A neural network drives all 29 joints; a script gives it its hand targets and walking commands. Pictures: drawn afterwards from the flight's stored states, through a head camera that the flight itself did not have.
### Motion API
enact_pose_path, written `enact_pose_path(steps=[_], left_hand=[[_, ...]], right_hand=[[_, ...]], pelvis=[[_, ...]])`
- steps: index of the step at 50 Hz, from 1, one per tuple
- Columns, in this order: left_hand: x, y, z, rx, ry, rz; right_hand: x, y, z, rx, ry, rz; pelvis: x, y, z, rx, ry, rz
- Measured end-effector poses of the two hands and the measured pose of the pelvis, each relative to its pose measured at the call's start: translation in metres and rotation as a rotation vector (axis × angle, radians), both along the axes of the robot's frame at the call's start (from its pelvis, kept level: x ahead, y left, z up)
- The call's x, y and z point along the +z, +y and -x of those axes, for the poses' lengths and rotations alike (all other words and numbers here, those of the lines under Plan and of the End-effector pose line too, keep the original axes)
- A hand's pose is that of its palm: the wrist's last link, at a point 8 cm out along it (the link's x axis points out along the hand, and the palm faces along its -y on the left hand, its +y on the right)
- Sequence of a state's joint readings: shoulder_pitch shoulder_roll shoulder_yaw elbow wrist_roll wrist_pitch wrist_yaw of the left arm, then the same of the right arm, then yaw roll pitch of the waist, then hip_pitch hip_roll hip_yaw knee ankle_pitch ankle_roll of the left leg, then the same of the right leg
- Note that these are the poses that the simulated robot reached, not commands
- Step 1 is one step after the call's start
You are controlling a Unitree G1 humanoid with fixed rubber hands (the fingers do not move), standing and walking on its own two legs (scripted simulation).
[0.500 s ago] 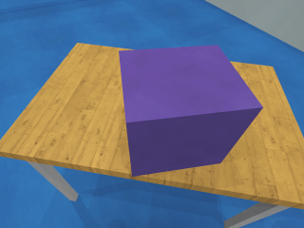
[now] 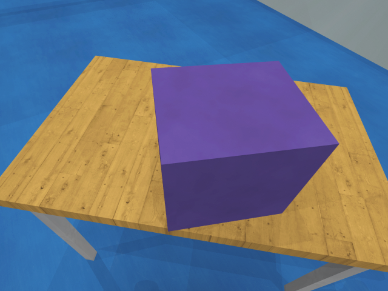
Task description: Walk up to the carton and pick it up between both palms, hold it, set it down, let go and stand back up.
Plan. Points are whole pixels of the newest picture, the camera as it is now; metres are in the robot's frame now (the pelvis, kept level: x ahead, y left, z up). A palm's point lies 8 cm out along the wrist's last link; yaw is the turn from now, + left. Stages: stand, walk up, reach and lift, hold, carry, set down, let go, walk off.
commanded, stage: stand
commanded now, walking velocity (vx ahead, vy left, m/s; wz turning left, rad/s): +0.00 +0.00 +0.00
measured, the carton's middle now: (222, 147) +0.40 -0.06 +0.05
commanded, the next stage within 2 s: none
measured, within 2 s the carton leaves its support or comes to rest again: neither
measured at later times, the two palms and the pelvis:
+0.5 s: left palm out of the picture +0.03 +0.30 -0.13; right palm out of the picture +0.06 -0.27 -0.12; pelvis +0.01 +0.01 +0.00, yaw +0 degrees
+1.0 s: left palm out of the picture +0.02 +0.30 -0.13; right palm out of the picture +0.04 -0.27 -0.12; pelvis +0.00 +0.01 +0.00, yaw +0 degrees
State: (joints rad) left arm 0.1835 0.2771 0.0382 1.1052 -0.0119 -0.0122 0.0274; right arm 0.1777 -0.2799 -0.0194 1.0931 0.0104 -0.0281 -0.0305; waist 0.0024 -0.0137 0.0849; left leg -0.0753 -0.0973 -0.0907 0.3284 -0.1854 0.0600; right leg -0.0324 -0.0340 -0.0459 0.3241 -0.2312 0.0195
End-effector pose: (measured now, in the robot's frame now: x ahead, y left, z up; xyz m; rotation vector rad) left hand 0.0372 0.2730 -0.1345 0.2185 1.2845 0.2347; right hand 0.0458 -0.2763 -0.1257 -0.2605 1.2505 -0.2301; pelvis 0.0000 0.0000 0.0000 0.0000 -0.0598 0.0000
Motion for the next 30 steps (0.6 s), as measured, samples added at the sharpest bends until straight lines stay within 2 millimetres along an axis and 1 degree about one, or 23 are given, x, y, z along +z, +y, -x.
enact_pose_path(steps=[6, 13, 24, 30], left_hand=[[-0.002, 0.004, -0.001, 0.003, 0.008, -0.011], [-0.002, 0.009, -0.003, -0.005, 0.009, -0.011], [0.000, 0.023, 0.004, 0.014, 0.015, -0.042], [-0.001, 0.023, 0.006, 0.008, 0.025, -0.030]], right_hand=[[0.000, 0.003, 0.003, -0.010, 0.011, 0.005], [0.000, 0.007, -0.002, -0.013, 0.004, 0.006], [0.004, 0.002, -0.016, 0.000, -0.018, 0.029], [0.003, 0.008, -0.014, 0.000, -0.020, 0.022]], pelvis=[[0.000, 0.002, -0.003, 0.000, 0.001, -0.001], [-0.001, 0.006, -0.004, -0.007, 0.006, 0.001], [-0.002, 0.010, -0.007, -0.004, -0.003, -0.004], [-0.002, 0.013, -0.006, 0.000, -0.007, -0.003]])
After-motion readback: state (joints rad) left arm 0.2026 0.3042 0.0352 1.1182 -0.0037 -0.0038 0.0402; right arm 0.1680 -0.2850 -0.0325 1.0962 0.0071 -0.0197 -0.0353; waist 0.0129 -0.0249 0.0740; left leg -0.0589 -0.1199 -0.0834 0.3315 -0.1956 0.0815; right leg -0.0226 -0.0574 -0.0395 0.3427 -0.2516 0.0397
